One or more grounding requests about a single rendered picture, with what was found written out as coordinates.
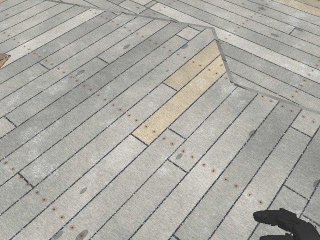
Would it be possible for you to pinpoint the right robot hand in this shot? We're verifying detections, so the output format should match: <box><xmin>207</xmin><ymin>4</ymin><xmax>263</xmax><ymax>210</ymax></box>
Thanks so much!
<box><xmin>253</xmin><ymin>208</ymin><xmax>320</xmax><ymax>240</ymax></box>

